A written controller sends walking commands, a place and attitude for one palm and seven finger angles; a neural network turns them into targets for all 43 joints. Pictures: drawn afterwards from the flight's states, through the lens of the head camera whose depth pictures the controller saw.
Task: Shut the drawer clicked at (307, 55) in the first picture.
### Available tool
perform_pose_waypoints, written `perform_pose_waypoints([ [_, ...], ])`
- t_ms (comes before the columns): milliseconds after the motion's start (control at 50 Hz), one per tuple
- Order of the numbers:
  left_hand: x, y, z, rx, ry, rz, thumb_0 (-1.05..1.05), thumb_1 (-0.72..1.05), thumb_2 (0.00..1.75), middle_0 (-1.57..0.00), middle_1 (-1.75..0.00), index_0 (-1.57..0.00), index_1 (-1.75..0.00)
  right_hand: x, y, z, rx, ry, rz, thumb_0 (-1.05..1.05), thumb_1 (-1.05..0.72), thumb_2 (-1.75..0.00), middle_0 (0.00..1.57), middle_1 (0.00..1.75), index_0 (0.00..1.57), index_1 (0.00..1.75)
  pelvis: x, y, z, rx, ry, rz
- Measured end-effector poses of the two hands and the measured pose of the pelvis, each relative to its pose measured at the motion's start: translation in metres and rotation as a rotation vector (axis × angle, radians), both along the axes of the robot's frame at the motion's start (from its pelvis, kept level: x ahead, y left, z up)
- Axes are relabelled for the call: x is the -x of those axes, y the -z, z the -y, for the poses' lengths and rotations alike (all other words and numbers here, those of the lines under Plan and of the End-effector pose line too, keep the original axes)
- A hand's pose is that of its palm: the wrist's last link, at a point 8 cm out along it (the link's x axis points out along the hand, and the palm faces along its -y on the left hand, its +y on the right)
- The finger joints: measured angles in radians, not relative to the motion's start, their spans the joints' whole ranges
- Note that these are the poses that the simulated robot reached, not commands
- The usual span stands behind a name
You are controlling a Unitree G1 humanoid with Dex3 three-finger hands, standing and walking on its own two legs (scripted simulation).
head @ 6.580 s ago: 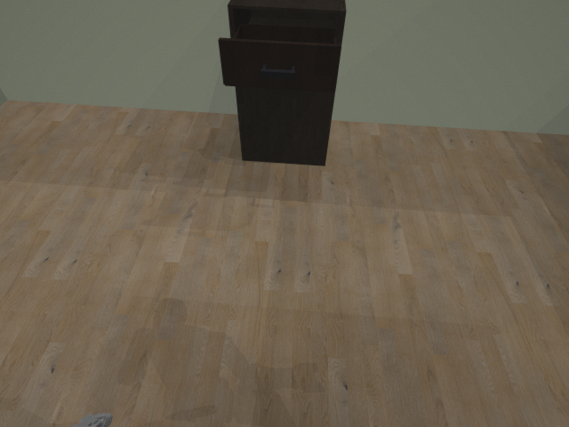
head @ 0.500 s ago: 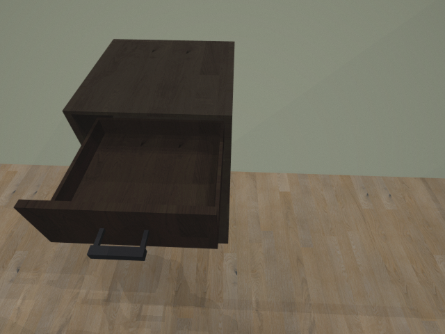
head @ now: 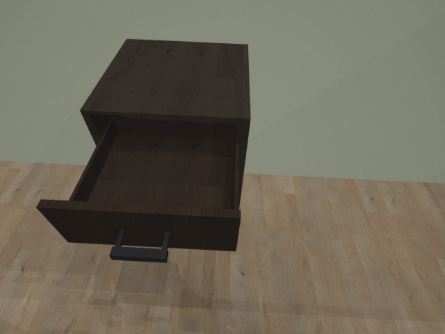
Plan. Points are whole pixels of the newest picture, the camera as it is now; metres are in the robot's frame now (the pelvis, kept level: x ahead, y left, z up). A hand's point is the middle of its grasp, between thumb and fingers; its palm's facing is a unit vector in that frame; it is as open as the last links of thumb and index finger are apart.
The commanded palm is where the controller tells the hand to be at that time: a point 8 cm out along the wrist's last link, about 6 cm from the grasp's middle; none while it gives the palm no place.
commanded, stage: raise the hand and make a fist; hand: left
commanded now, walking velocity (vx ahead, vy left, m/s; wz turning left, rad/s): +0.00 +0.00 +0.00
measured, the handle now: (142, 245) +0.30 +0.20 -0.08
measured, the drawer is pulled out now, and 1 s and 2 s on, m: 0.30 0.30 0.30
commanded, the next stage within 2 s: bring the fist close to the handle in 1.86 s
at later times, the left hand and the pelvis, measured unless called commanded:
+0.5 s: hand out of the picture +0.11 +0.17 -0.04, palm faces +0.14 -0.99 -0.07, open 5.3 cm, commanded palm +0.10 +0.23 -0.04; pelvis -0.06 -0.04 -0.10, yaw +2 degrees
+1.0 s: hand (124, 333) +0.13 +0.17 -0.02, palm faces +0.05 -1.00 -0.05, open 3.2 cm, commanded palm +0.10 +0.22 -0.01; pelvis -0.03 -0.02 -0.08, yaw +1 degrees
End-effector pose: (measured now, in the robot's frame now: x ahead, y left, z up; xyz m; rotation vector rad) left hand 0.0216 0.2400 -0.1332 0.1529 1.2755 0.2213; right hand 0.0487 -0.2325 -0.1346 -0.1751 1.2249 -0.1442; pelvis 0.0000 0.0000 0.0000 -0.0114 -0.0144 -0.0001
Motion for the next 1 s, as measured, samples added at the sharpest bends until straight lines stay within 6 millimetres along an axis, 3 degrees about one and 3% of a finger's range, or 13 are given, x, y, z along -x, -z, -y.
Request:
perform_pose_waypoints([
  [60,-0.047,-0.050,-0.005,-0.045,-0.041,0.388,0.02,0.91,0.90,-0.21,-0.31,-0.21,-0.31,-0.007,-0.013,0.004,0.034,-0.002,0.174,0.00,-0.92,-0.90,0.20,0.30,0.20,0.29,0.005,0.002,0.001,-0.019,0.002,-0.014],
  [140,-0.105,-0.109,0.003,-0.034,0.003,0.850,0.02,0.91,0.90,-0.25,-0.35,-0.25,-0.35,-0.030,-0.021,0.013,0.052,-0.026,0.383,0.00,-0.91,-0.90,0.20,0.30,0.20,0.29,0.018,0.014,0.003,-0.011,-0.024,-0.064],
  [200,-0.123,-0.125,0.016,0.032,0.090,1.118,0.01,0.91,0.90,-0.29,-0.39,-0.29,-0.40,-0.051,-0.023,0.022,0.061,-0.043,0.508,0.01,-0.91,-0.90,0.20,0.30,0.20,0.29,0.030,0.031,0.008,-0.007,-0.006,-0.132],
  [260,-0.116,-0.115,0.028,0.095,0.209,1.268,0.01,0.91,0.90,-0.33,-0.45,-0.34,-0.45,-0.073,-0.022,0.032,0.071,-0.071,0.621,0.01,-0.91,-0.90,0.20,0.30,0.20,0.29,0.042,0.055,0.016,-0.004,0.005,-0.185],
  [380,-0.073,-0.076,0.024,0.101,0.168,1.188,0.01,0.90,0.90,-0.45,-0.57,-0.46,-0.57,-0.108,-0.015,0.039,0.083,-0.124,0.749,0.01,-0.91,-0.90,0.20,0.30,0.20,0.29,0.055,0.090,0.031,0.007,-0.008,-0.217],
  [460,-0.055,-0.084,0.017,0.019,0.118,1.209,0.02,0.90,0.90,-0.53,-0.65,-0.54,-0.66,-0.116,-0.006,0.033,0.073,-0.158,0.755,0.01,-0.91,-0.90,0.20,0.30,0.20,0.29,0.056,0.097,0.039,0.024,-0.027,-0.223],
  [560,-0.073,-0.099,0.021,0.034,0.194,1.267,0.02,0.90,0.90,-0.63,-0.76,-0.63,-0.76,-0.107,0.013,0.025,0.037,-0.167,0.699,0.01,-0.91,-0.90,0.20,0.30,0.20,0.29,0.056,0.098,0.045,0.042,-0.039,-0.230],
  [700,-0.104,-0.101,0.021,0.110,0.213,1.150,0.02,0.90,0.90,-0.77,-0.91,-0.77,-0.92,-0.079,0.021,0.031,0.023,-0.050,0.590,0.01,-0.90,-0.90,0.20,0.30,0.20,0.30,0.043,0.084,0.044,0.031,-0.025,-0.229],
  [840,-0.096,-0.114,0.013,0.070,0.187,1.141,0.02,0.90,0.90,-0.91,-1.06,-0.91,-1.07,-0.069,0.013,0.046,0.073,0.001,0.540,0.01,-0.91,-0.90,0.20,0.30,0.20,0.30,0.031,0.074,0.035,0.023,-0.017,-0.231],
  [1000,-0.085,-0.116,0.017,0.091,0.198,1.174,0.02,0.90,0.90,-1.07,-1.24,-1.07,-1.24,-0.096,0.001,0.038,0.099,-0.055,0.603,0.01,-0.91,-0.90,0.20,0.30,0.20,0.29,0.029,0.076,0.024,0.034,-0.022,-0.236],
])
